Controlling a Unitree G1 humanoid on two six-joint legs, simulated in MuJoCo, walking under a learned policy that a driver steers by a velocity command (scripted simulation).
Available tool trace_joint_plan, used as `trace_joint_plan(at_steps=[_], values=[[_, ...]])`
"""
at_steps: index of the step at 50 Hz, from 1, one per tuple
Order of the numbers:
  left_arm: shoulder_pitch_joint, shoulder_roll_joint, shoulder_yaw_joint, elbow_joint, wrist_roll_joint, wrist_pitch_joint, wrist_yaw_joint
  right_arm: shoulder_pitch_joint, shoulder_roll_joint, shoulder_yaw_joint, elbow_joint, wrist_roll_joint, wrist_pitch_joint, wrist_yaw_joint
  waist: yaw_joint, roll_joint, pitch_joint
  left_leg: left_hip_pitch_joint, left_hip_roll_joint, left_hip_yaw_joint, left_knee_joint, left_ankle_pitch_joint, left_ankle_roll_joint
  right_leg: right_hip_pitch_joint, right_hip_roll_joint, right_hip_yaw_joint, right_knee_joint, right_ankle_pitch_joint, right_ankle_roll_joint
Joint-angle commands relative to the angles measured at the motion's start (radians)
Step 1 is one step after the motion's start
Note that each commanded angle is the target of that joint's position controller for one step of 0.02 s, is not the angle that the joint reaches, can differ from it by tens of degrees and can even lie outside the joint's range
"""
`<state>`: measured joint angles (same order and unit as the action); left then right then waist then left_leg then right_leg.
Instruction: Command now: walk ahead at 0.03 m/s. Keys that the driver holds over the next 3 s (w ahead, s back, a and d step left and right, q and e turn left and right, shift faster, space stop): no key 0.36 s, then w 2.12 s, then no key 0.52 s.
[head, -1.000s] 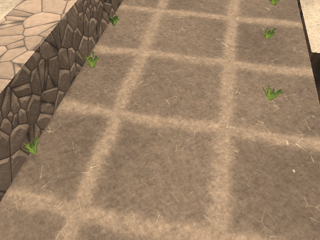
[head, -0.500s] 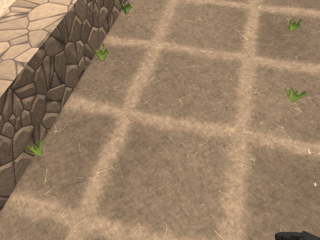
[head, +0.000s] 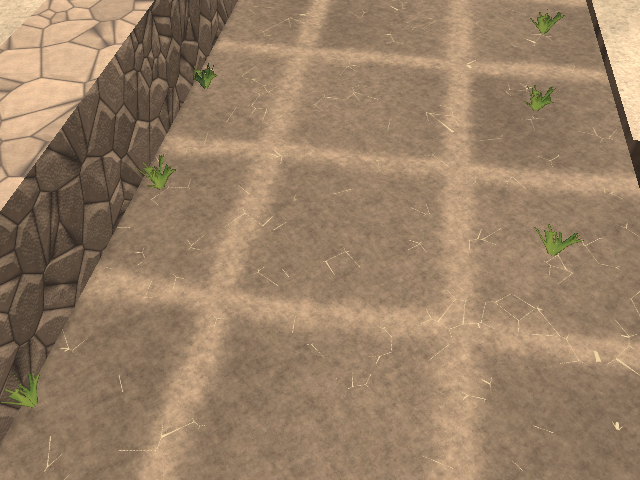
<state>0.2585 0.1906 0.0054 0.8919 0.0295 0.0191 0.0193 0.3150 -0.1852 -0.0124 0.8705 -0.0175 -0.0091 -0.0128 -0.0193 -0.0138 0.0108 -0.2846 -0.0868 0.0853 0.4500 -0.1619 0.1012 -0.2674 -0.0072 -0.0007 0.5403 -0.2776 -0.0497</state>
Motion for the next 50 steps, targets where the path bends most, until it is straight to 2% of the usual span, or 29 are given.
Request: trace_joint_plan(at_steps=[1,2,3,6,8,10,18,19,21,23,24,26,27,28,30,31,33,34,35,36,37,38,39,41,44,48,50], values=[[0.071,0.138,0.024,-0.003,0.001,-0.030,0.015,0.043,-0.061,-0.013,-0.036,0.017,-0.010,-0.005,-0.010,-0.088,0.057,-0.163,0.141,-0.191,-0.140,-0.235,-0.019,0.117,-0.147,0.196,-0.200,-0.005,-0.057],[0.046,0.095,0.015,0.008,-0.013,-0.038,0.011,0.038,-0.062,-0.013,-0.007,0.015,-0.008,-0.004,-0.010,-0.106,0.067,-0.012,0.099,-0.135,-0.090,-0.118,-0.034,-0.030,-0.168,0.224,-0.265,-0.084,-0.065],[0.025,0.069,0.006,0.014,-0.016,-0.046,0.009,0.040,-0.063,-0.016,0.008,0.008,-0.009,-0.002,-0.022,-0.101,0.059,0.094,0.110,-0.143,-0.076,-0.046,-0.037,-0.090,-0.151,0.209,-0.287,-0.101,-0.046],[0.029,0.071,0.010,0.046,-0.025,-0.055,0.016,0.049,-0.084,-0.022,0.046,0.002,-0.016,-0.003,-0.017,-0.052,0.035,0.131,0.150,-0.178,-0.095,0.017,-0.021,-0.027,-0.084,0.122,-0.241,0.033,-0.013],[0.055,0.066,0.012,0.069,-0.025,-0.053,0.015,0.044,-0.069,-0.016,0.072,0.004,-0.021,-0.007,-0.001,-0.009,0.029,0.094,0.158,-0.184,-0.112,0.023,-0.018,0.041,-0.079,0.106,-0.212,0.100,-0.018],[0.073,0.052,0.011,0.091,-0.021,-0.049,0.016,0.039,-0.052,-0.011,0.095,0.006,-0.022,-0.012,0.009,0.009,0.035,0.082,0.159,-0.182,-0.120,0.025,-0.020,0.064,-0.078,0.101,-0.203,0.116,-0.019],[0.085,0.033,0.007,0.160,-0.021,-0.044,0.022,0.038,-0.036,-0.005,0.170,0.008,-0.017,-0.024,0.012,0.022,0.040,0.117,0.166,-0.181,-0.118,0.080,-0.020,0.080,-0.077,0.092,-0.203,0.153,-0.017],[0.103,0.030,0.007,0.173,-0.019,-0.043,0.021,0.050,-0.036,-0.005,0.182,0.008,-0.015,-0.024,0.013,0.023,0.022,0.124,0.155,-0.178,-0.119,-0.014,-0.015,0.086,-0.065,0.084,-0.204,0.070,-0.021],[0.117,0.050,0.018,0.178,-0.011,-0.038,0.017,0.058,-0.072,-0.022,0.189,0.006,-0.006,-0.020,0.013,0.029,0.060,0.071,0.131,-0.184,-0.100,-0.336,0.017,0.037,-0.028,0.072,-0.163,-0.199,-0.051],[0.109,0.048,0.021,0.166,-0.008,-0.037,0.009,0.075,-0.080,-0.030,0.184,0.006,-0.004,-0.012,0.002,0.036,0.149,0.006,0.160,-0.252,-0.125,-0.550,0.056,-0.068,-0.026,0.097,-0.138,-0.374,-0.077],[0.096,0.033,0.018,0.157,-0.007,-0.042,0.005,0.096,-0.075,-0.032,0.187,0.008,-0.008,-0.010,-0.009,0.047,0.172,0.020,0.189,-0.304,-0.144,-0.582,0.077,-0.118,-0.020,0.096,-0.104,-0.368,-0.080],[0.055,-0.005,0.012,0.134,0.002,-0.061,-0.004,0.164,-0.095,-0.045,0.207,0.005,-0.018,-0.009,-0.037,0.115,0.148,0.127,0.292,-0.462,-0.239,-0.597,0.135,-0.195,0.020,0.014,0.030,-0.210,-0.063],[0.039,-0.004,0.013,0.124,0.007,-0.070,-0.010,0.180,-0.116,-0.055,0.214,0.001,-0.021,-0.008,-0.040,0.135,0.133,0.163,0.351,-0.530,-0.287,-0.592,0.167,-0.211,0.027,-0.039,0.083,-0.137,-0.056],[0.020,0.015,0.019,0.114,0.007,-0.078,-0.016,0.181,-0.122,-0.060,0.214,0.000,-0.025,-0.006,-0.042,0.117,0.126,0.160,0.375,-0.554,-0.313,-0.576,0.181,-0.211,0.017,-0.043,0.111,-0.129,-0.056],[0.030,0.015,0.024,0.105,0.002,-0.089,-0.026,0.147,-0.129,-0.065,0.209,0.000,-0.032,-0.003,-0.013,0.111,0.130,0.104,0.380,-0.527,-0.318,-0.532,0.178,-0.159,-0.001,-0.037,0.111,-0.150,-0.063],[0.046,0.007,0.024,0.110,-0.003,-0.094,-0.028,0.116,-0.118,-0.064,0.203,0.006,-0.034,-0.002,0.009,0.098,0.137,0.060,0.354,-0.473,-0.311,-0.493,0.157,-0.097,0.002,-0.046,0.059,-0.129,-0.064],[0.156,-0.014,0.028,0.153,-0.012,-0.100,-0.026,0.041,-0.112,-0.066,0.184,0.016,-0.037,-0.001,0.070,0.072,0.125,-0.081,0.265,-0.335,-0.239,-0.419,0.105,0.140,0.043,-0.080,-0.082,-0.043,-0.064],[0.248,0.002,0.036,0.183,-0.010,-0.103,-0.021,0.003,-0.097,-0.063,0.169,0.016,-0.043,-0.001,0.109,0.032,0.104,-0.206,0.218,-0.265,-0.146,-0.392,0.078,0.310,0.022,-0.032,-0.129,-0.044,-0.074],[0.362,0.061,0.052,0.205,-0.002,-0.108,-0.009,-0.063,-0.050,-0.048,0.132,0.013,-0.055,0.004,0.159,-0.105,0.079,-0.352,0.128,-0.144,0.074,-0.343,0.033,0.447,-0.131,0.195,-0.266,-0.202,-0.107],[0.446,0.152,0.078,0.221,-0.005,-0.104,-0.003,-0.087,-0.012,-0.037,0.095,0.007,-0.065,0.013,0.180,-0.279,0.084,-0.512,0.030,0.012,0.341,-0.325,-0.002,0.507,-0.345,0.541,-0.425,-0.388,-0.200],[0.410,0.123,0.075,0.221,-0.001,-0.095,0.002,-0.125,-0.087,-0.054,0.090,-0.027,-0.066,0.019,0.150,-0.137,0.154,-0.562,0.087,-0.049,0.494,-0.333,0.004,0.438,-0.379,0.554,-0.412,-0.322,-0.231],[0.346,0.095,0.066,0.199,-0.001,-0.096,0.000,-0.109,-0.074,-0.054,0.100,-0.027,-0.069,0.027,0.105,-0.055,0.148,-0.553,0.113,-0.082,0.553,-0.270,0.006,0.403,-0.341,0.485,-0.399,-0.239,-0.215],[0.298,0.078,0.061,0.184,-0.003,-0.101,-0.002,-0.085,-0.055,-0.051,0.115,-0.019,-0.071,0.034,0.070,-0.025,0.139,-0.527,0.132,-0.089,0.570,-0.206,-0.001,0.379,-0.302,0.406,-0.406,-0.144,-0.188],[0.255,0.059,0.050,0.173,-0.009,-0.115,-0.002,-0.093,-0.053,-0.053,0.118,-0.020,-0.064,0.046,0.038,-0.028,0.123,-0.485,0.149,-0.074,0.552,-0.115,-0.026,0.344,-0.246,0.280,-0.425,0.020,-0.152],[0.296,0.046,0.039,0.197,-0.011,-0.125,0.000,-0.164,-0.036,-0.050,0.090,-0.019,-0.048,0.049,0.033,-0.056,0.120,-0.476,0.136,-0.028,0.515,-0.040,-0.055,0.318,-0.202,0.159,-0.401,0.322,-0.142],[0.301,0.060,0.032,0.203,-0.008,-0.130,-0.001,-0.342,-0.014,-0.032,0.017,-0.005,-0.040,0.051,0.055,-0.090,0.151,-0.352,0.110,0.024,0.274,0.064,-0.057,0.218,-0.162,0.065,-0.405,0.467,-0.133],[0.307,0.078,0.035,0.210,-0.009,-0.133,0.000,-0.376,-0.028,-0.031,-0.002,-0.001,-0.037,0.049,0.057,-0.103,0.153,-0.272,0.096,0.043,0.191,0.080,-0.033,0.217,-0.176,0.053,-0.402,0.519,-0.130]])
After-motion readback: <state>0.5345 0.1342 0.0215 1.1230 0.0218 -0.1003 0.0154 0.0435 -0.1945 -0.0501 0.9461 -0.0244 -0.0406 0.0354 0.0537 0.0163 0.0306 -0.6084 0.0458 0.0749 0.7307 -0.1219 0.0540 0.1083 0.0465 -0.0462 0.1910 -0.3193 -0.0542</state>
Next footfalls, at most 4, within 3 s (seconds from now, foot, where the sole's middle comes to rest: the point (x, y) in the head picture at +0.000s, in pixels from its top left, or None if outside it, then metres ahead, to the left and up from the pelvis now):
1.12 left None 0.46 0.06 -0.77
1.68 right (377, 371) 0.77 -0.11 -0.77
2.22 left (299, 272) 1.08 0.07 -0.77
2.74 right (353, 205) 1.33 -0.09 -0.77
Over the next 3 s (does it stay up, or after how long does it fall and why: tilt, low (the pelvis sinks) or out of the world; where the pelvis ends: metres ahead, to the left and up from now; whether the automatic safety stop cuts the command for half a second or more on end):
stays up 1.21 -0.03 0.00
